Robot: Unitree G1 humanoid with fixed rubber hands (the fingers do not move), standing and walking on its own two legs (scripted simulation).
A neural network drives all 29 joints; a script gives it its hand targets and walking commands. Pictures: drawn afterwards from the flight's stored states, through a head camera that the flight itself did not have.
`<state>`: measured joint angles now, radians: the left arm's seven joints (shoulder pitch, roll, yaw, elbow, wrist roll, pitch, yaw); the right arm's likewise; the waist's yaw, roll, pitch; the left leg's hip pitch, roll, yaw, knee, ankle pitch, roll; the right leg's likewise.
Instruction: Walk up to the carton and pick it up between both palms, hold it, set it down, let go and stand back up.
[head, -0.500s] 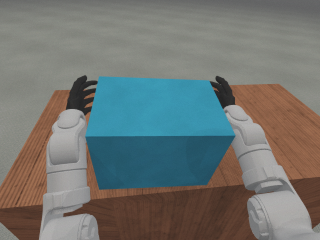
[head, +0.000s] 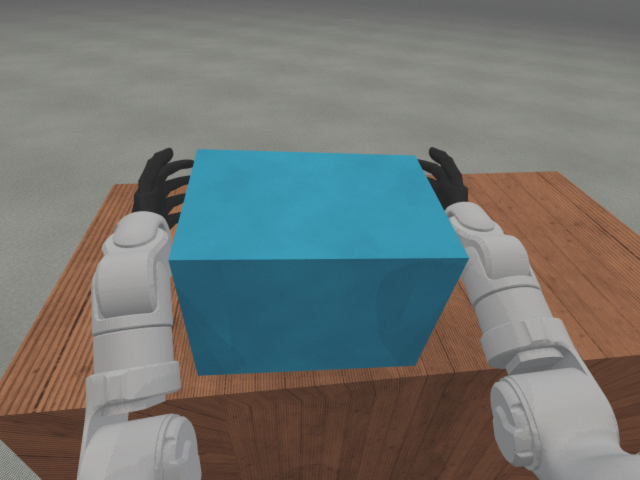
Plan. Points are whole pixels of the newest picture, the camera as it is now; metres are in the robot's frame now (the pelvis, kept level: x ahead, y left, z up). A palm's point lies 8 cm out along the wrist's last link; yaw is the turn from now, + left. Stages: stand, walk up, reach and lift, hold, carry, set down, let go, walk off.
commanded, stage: hold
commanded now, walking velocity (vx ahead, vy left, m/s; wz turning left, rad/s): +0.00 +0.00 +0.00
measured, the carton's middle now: (310, 261) +0.33 +0.01 +0.17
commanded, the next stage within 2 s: set down in 1.14 s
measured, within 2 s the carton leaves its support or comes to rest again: neither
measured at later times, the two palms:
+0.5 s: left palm (153, 219) +0.36 +0.18 +0.22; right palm (448, 210) +0.37 -0.17 +0.22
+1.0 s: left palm (153, 218) +0.36 +0.18 +0.22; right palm (448, 209) +0.37 -0.17 +0.22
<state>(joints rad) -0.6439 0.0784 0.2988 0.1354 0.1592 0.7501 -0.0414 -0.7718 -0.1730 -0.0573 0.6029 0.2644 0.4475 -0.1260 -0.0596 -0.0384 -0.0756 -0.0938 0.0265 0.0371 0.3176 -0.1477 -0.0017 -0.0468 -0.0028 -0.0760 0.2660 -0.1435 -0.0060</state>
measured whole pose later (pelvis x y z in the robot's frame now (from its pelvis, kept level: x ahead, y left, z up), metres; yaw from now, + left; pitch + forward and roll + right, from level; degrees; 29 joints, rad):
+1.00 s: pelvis +0.00 +0.00 +0.00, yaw +0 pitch -4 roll -1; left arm -0.63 0.08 0.30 0.11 0.16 0.76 -0.04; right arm -0.76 -0.17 -0.05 0.58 0.27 0.45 -0.13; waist -0.06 -0.04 -0.07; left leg -0.09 0.03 0.03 0.32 -0.15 0.00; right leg -0.04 0.00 -0.08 0.27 -0.15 -0.01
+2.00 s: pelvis +0.03 -0.01 +0.00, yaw +2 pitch -4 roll -1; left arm -0.60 0.07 0.28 0.26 0.16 0.42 -0.07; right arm -0.65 -0.13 -0.07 0.66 0.14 0.11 -0.11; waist -0.04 -0.06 0.02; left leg -0.08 0.03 0.01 0.32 -0.19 -0.02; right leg -0.01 0.00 -0.10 0.26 -0.19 -0.01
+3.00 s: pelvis +0.03 +0.00 +0.00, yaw +1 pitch +5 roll -1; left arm -0.71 0.08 0.29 0.67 0.17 0.17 -0.04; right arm -0.69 -0.09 -0.30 0.87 -0.11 -0.03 -0.01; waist 0.01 -0.03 -0.04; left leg -0.23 0.03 0.02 0.32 -0.17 -0.01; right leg -0.16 0.00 -0.09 0.24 -0.16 -0.01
